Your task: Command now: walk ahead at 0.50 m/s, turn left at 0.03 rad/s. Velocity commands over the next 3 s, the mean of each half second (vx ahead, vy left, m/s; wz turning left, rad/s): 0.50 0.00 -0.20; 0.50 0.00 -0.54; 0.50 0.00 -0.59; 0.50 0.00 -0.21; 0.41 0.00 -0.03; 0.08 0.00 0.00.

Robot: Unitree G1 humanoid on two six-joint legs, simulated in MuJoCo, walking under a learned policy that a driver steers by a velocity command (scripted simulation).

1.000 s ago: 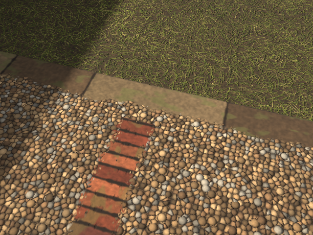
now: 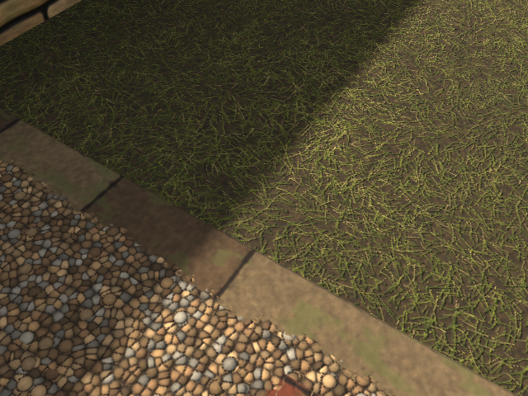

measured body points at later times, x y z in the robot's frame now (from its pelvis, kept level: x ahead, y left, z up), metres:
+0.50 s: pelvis +0.27 -0.06 -0.01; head +0.31 -0.08 +0.44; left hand +0.48 +0.17 -0.11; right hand +0.30 -0.35 -0.14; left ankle +0.14 +0.09 -0.64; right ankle +0.34 -0.15 -0.74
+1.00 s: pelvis +0.55 -0.08 -0.01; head +0.58 -0.08 +0.44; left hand +0.73 +0.15 -0.12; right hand +0.61 -0.39 -0.09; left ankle +0.65 +0.00 -0.74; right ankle +0.40 -0.15 -0.65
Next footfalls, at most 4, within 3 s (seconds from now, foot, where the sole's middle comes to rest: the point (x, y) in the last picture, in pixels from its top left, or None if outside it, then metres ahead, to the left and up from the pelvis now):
0.40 right None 0.38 -0.15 -0.78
0.88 left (274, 321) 0.68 -0.02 -0.78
1.40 right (407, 292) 0.78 -0.39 -0.78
1.94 left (410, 193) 1.16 -0.47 -0.78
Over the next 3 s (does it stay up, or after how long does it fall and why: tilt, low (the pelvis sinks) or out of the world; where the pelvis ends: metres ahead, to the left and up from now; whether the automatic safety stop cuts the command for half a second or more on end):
stays up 1.21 -0.70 0.00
